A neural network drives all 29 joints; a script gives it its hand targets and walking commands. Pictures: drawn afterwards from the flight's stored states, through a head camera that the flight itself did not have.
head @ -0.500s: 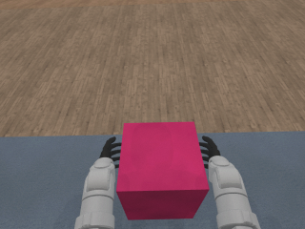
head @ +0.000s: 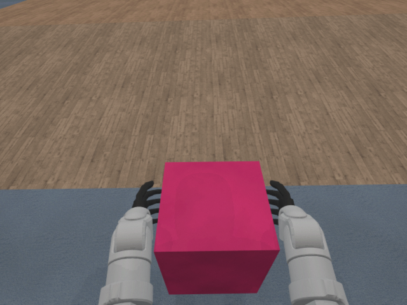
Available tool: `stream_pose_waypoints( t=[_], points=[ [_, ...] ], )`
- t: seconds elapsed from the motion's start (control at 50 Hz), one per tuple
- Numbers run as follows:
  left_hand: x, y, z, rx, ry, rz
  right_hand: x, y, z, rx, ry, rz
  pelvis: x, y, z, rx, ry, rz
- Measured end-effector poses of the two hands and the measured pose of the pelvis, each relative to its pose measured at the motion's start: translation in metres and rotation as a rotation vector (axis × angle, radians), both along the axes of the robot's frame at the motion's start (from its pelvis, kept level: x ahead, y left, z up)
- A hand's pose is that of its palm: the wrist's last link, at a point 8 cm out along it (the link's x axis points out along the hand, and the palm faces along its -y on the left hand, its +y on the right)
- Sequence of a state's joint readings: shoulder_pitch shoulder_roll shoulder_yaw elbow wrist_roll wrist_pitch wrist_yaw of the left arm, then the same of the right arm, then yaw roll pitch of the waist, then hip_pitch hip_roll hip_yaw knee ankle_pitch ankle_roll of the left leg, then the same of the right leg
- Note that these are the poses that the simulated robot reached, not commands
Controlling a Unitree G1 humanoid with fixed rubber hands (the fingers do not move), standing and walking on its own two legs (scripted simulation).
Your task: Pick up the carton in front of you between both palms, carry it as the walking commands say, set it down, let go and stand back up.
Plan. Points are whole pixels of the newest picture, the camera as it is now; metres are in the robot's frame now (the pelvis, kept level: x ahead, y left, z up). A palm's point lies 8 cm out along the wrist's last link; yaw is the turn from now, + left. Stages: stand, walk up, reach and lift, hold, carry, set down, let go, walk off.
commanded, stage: hold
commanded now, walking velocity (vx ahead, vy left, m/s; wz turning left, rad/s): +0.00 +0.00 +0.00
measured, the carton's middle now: (212, 230) +0.30 +0.01 -0.03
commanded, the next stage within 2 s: carry in 0.76 s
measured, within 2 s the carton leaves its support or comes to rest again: neither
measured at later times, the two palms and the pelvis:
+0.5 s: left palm (141, 214) +0.29 +0.15 +0.05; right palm (286, 213) +0.28 -0.15 +0.05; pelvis +0.00 +0.00 +0.00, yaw +0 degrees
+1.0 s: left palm (149, 195) +0.32 +0.14 +0.07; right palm (289, 197) +0.32 -0.16 +0.06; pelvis +0.04 -0.01 -0.02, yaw -2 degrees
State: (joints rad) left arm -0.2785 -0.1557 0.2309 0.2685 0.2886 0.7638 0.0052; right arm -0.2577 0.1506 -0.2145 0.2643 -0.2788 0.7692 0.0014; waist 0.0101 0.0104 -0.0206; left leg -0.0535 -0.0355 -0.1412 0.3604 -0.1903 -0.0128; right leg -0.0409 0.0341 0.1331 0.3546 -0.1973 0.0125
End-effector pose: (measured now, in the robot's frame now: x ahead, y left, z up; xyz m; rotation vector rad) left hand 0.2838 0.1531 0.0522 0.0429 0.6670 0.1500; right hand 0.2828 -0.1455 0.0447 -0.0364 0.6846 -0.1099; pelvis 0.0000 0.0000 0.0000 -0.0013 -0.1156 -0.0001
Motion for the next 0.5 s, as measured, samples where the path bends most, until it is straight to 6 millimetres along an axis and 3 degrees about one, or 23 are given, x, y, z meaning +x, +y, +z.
stream_pose_waypoints(
  t=[0.5],
  points=[
    [0.0023, -0.0001, 0.0013, -0.008, -0.005, 0.006, 0.0013, -0.0003, 0.0006, 0.011, -0.003, -0.012, -0.0047, 0.0010, -0.0010, 0.001, -0.002, -0.003]
  ],
)
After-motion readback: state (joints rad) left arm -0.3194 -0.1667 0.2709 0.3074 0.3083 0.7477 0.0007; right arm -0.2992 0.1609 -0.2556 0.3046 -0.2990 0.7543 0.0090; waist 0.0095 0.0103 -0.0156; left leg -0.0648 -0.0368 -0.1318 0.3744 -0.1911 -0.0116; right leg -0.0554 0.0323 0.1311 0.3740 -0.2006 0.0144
